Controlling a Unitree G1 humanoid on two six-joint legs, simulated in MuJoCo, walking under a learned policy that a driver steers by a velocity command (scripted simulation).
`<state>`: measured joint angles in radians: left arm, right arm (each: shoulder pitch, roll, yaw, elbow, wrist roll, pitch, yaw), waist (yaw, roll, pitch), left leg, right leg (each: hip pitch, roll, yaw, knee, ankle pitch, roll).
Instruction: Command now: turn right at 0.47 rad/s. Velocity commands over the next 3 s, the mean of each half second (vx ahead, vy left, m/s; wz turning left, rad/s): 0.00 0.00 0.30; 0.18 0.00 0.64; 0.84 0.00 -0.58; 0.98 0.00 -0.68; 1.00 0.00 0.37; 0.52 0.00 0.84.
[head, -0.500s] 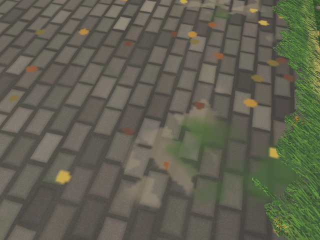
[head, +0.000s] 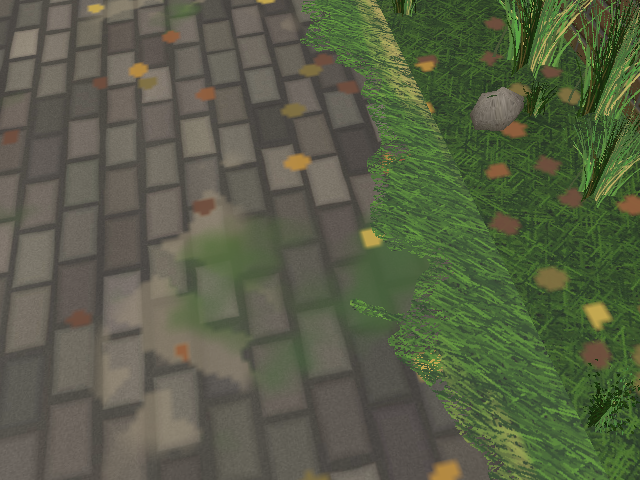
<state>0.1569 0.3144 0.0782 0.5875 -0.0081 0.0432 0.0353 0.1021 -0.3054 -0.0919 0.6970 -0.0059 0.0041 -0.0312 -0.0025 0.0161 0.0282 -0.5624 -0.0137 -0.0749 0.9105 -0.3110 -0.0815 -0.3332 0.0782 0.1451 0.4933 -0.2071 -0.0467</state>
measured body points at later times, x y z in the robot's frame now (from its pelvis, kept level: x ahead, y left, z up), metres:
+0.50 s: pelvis +0.01 +0.00 -0.01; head +0.05 -0.01 +0.44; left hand +0.11 +0.31 -0.09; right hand +0.22 -0.26 -0.10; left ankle +0.03 +0.14 -0.73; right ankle +0.02 -0.10 -0.74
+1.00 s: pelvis +0.03 +0.06 -0.01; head +0.05 +0.08 +0.44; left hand -0.11 +0.33 -0.12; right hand +0.35 -0.02 -0.07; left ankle -0.05 +0.15 -0.74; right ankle +0.02 -0.10 -0.74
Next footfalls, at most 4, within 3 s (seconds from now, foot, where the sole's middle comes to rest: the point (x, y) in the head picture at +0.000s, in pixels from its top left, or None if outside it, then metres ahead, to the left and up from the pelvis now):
0.14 left None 0.08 0.14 -0.78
0.46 right None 0.06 -0.09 -0.78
1.00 left None -0.02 0.18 -0.78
1.44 right None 0.43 0.23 -0.78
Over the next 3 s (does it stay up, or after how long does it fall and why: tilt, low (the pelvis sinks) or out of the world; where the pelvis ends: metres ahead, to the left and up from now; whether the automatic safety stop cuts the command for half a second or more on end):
stays up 1.59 0.33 -0.01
